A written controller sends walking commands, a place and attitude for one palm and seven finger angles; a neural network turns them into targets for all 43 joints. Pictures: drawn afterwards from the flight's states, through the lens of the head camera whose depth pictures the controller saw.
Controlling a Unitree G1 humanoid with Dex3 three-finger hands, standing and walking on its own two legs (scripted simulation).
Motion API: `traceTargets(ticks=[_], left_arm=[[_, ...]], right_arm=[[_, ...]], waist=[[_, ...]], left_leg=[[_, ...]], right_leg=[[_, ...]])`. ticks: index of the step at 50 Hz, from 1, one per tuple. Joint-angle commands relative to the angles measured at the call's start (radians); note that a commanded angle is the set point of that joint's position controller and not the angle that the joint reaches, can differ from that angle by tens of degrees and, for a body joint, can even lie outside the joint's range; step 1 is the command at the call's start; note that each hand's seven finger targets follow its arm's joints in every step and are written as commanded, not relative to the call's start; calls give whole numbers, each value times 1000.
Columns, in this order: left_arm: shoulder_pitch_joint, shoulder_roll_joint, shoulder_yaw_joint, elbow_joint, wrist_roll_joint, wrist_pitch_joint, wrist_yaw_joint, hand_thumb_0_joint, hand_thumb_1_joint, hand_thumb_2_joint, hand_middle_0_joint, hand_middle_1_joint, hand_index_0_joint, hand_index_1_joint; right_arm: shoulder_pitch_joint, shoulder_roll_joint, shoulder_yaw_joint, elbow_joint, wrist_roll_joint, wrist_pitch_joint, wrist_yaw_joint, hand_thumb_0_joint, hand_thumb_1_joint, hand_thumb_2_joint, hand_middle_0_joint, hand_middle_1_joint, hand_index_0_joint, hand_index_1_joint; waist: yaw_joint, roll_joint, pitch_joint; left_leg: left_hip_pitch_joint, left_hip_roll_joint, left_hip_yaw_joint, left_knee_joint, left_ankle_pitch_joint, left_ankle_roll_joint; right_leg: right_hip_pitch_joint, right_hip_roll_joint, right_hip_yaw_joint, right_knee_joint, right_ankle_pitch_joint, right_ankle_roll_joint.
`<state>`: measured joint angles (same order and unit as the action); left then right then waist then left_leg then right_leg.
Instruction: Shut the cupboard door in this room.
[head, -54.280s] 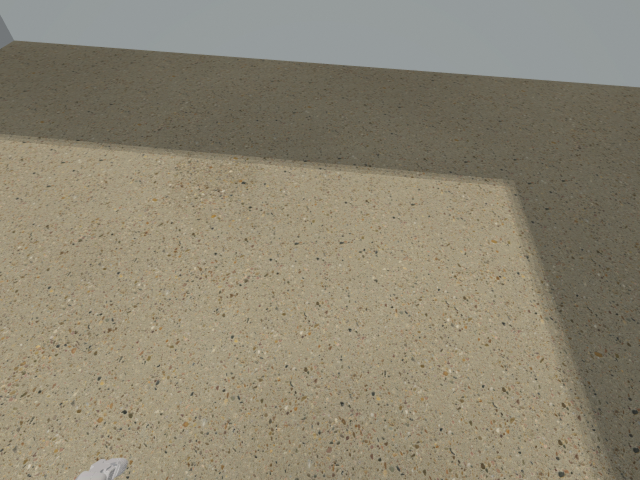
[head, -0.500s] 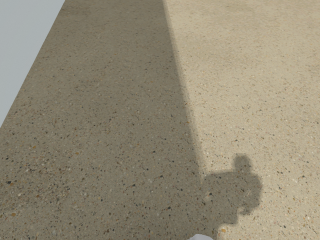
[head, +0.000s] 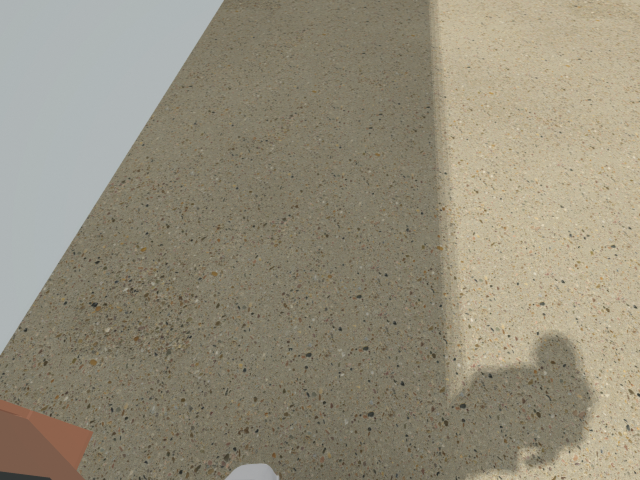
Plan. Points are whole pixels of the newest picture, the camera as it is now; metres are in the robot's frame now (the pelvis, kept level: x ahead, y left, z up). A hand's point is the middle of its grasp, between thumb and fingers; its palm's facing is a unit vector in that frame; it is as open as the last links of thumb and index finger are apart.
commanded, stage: turn or walk to find it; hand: left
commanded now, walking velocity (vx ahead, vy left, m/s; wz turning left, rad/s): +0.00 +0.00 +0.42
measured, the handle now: out of the picture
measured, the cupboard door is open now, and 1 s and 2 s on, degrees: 64 64 64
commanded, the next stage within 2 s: stand and wait in 1.74 s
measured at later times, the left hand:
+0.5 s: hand out of the picture +0.10 +0.23 -0.16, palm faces +0.21 -0.94 -0.26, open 7.4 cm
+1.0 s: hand out of the picture -0.03 +0.23 -0.19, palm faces +0.47 -0.85 -0.25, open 7.4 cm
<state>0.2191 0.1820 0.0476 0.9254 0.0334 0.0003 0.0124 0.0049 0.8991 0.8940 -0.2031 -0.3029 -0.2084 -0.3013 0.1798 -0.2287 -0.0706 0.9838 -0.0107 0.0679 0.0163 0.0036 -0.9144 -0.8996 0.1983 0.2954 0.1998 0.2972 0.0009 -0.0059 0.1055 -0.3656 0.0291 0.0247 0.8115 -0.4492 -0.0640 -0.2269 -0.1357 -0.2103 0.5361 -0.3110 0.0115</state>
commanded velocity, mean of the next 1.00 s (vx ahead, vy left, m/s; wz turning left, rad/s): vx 0.00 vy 0.00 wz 0.42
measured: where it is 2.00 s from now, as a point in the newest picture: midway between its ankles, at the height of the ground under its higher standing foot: outside the picture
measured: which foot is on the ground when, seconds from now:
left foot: up 0.00-0.06, down 0.08-0.52, up 0.54-0.90, down 0.92-1.00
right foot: down 0.00-0.08, up 0.10-0.48, down 0.50-0.92, up 0.94-1.00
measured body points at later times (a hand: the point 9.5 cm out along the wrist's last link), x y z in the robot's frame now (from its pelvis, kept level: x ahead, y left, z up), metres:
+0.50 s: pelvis +0.03 +0.01 +0.00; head +0.08 +0.00 +0.44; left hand +0.09 +0.28 -0.14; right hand +0.13 -0.22 -0.16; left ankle -0.01 +0.13 -0.74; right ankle +0.05 -0.11 -0.74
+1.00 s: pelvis +0.05 +0.03 -0.01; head +0.09 +0.07 +0.44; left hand -0.05 +0.28 -0.17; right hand +0.25 -0.15 -0.14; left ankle +0.00 +0.12 -0.74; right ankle +0.05 -0.11 -0.69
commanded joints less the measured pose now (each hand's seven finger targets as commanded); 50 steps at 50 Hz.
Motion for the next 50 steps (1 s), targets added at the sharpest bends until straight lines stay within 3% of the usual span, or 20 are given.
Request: traceTargets(ticks=[1,2,3,4,5,6,11,19,23,24,25,26,31,39,43,44,45,46,48,50], left_arm=[[57,238,65,-28,-9,-5,13,0,900,900,-200,-300,-200,-300],[48,229,66,-33,-18,-1,12,0,900,900,-200,-300,-200,-300],[63,186,60,-52,-24,5,8,0,900,900,-200,-300,-200,-300],[44,115,32,-84,-27,9,1,0,900,900,-200,-300,-200,-300],[-32,128,26,-82,-18,24,14,0,900,900,-200,-300,-200,-300],[-71,125,30,-77,-21,24,11,0,900,900,-200,-300,-200,-300],[-20,128,33,-25,-22,24,-8,0,900,900,-200,-300,-200,-300],[-70,111,23,-68,-26,20,-3,0,900,900,-200,-300,-200,-300],[32,122,29,-51,-30,1,1,0,900,900,-200,-300,-200,-300],[61,157,34,-46,-24,-13,5,0,900,900,-200,-300,-200,-300],[92,243,51,-42,-8,-22,16,0,900,900,-200,-300,-200,-300],[94,278,55,-58,-10,-18,16,0,900,900,-200,-300,-200,-300],[-43,163,40,-88,-14,-19,21,0,900,900,-200,-300,-200,-300],[86,222,61,-39,-6,-16,17,0,900,900,-200,-300,-200,-300],[72,230,65,-24,-11,-8,15,0,900,900,-200,-300,-200,-300],[61,228,64,-28,-20,-5,12,0,900,900,-200,-300,-200,-300],[78,182,59,-50,-26,0,6,0,900,900,-200,-300,-200,-300],[42,119,29,-76,-26,4,1,0,900,900,-200,-300,-200,-300],[-58,125,32,-73,-24,18,11,0,900,900,-200,-300,-200,-300],[-29,126,36,-42,-22,19,-2,0,900,900,-200,-300,-200,-300]], right_arm=[[-5,-41,-1,-89,4,-46,1,0,-900,-900,200,300,200,300],[39,-71,-7,-81,1,-54,1,0,-900,-900,200,300,200,300],[80,-159,-28,-82,-6,-65,-3,0,-900,-900,200,300,200,300],[128,-252,-50,-80,-5,-61,-10,0,-900,-900,200,300,200,300],[154,-242,-51,-54,-4,-57,-23,0,-900,-900,200,300,200,300],[113,-219,-47,-61,-6,-54,-34,0,-900,-900,200,300,200,300],[24,-152,-18,-87,-6,-67,-40,0,-900,-900,200,300,200,300],[35,-164,-34,-94,-13,-56,-34,0,-900,-900,200,300,200,300],[-8,-155,-38,-108,-7,-51,-31,0,-900,-900,200,300,200,300],[11,-124,-34,-108,0,-54,-26,0,-900,-900,200,300,200,300],[32,-60,-25,-126,9,-59,-18,0,-900,-900,200,300,200,300],[20,-70,-30,-144,6,-48,-20,0,-900,-900,200,300,200,300],[36,-63,-31,-76,-5,-18,-1,0,-900,-900,200,300,200,300],[-79,-27,1,-99,3,-32,4,0,-900,-900,200,300,200,300],[-19,-42,2,-93,1,-48,1,0,-900,-900,200,300,200,300],[30,-72,-7,-81,-3,-55,1,0,-900,-900,200,300,200,300],[80,-167,-29,-85,-11,-64,-4,0,-900,-900,200,300,200,300],[135,-245,-47,-80,-4,-58,-10,0,-900,-900,200,300,200,300],[106,-217,-44,-65,-7,-55,-33,0,-900,-900,200,300,200,300],[20,-165,-24,-83,-12,-60,-39,0,-900,-900,200,300,200,300]], waist=[[18,-191,-172],[-12,-130,-193],[-34,84,-244],[-57,331,-235],[-86,299,-219],[-68,273,-167],[-11,148,-132],[-27,181,-139],[26,157,-167],[37,65,-190],[44,-192,-217],[50,-220,-178],[-13,-161,-94],[55,-192,-122],[18,-167,-163],[-18,-105,-191],[-42,120,-246],[-64,315,-238],[-71,258,-168],[-22,179,-131]], left_leg=[[76,-24,68,-267,129,14],[201,-9,61,-394,265,26],[376,160,-158,-444,487,99],[441,391,-415,-457,853,243],[369,386,-403,-466,787,282],[320,346,-376,-460,725,287],[287,201,-201,-455,727,215],[252,190,-279,-413,728,227],[147,137,-296,-313,647,174],[65,84,-265,-229,509,123],[-129,-51,-117,-26,161,52],[-154,-82,-84,172,-173,33],[-170,-6,-87,411,40,8],[-85,-10,35,-4,-1,2],[85,-22,80,-278,154,22],[222,-8,71,-390,298,38],[406,184,-177,-426,545,126],[438,390,-391,-448,883,258],[323,346,-359,-457,730,298],[277,257,-248,-447,704,249]], right_leg=[[146,-204,101,-30,514,-79],[70,-187,67,52,443,-39],[-117,-97,13,235,211,27],[-332,15,29,420,-355,80],[-328,8,142,517,-366,67],[-362,7,169,569,-306,65],[-313,31,167,532,-115,77],[-208,81,148,270,-131,79],[19,102,126,-48,78,63],[149,36,179,-168,200,47],[291,-215,422,-193,370,-46],[184,-379,494,-215,468,-157],[52,-197,229,-206,373,-121],[180,-215,135,-128,603,-136],[150,-204,79,-10,571,-78],[69,-184,39,92,507,-36],[-140,-85,-4,286,222,29],[-307,15,28,478,-357,70],[-351,4,163,587,-314,62],[-333,10,175,581,-189,66]])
